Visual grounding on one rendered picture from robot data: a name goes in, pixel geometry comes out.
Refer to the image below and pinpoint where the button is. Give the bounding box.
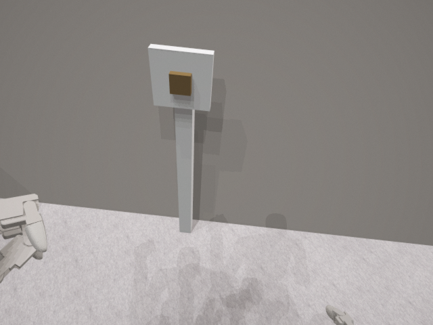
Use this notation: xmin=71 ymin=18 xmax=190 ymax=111
xmin=169 ymin=71 xmax=191 ymax=96

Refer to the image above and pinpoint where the left robot hand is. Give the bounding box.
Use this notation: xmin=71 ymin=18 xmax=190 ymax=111
xmin=0 ymin=194 xmax=47 ymax=283

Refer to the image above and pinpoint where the right robot hand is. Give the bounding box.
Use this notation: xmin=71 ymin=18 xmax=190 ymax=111
xmin=325 ymin=305 xmax=354 ymax=325

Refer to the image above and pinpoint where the panel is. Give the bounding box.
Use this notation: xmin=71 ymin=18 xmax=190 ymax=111
xmin=148 ymin=44 xmax=214 ymax=233

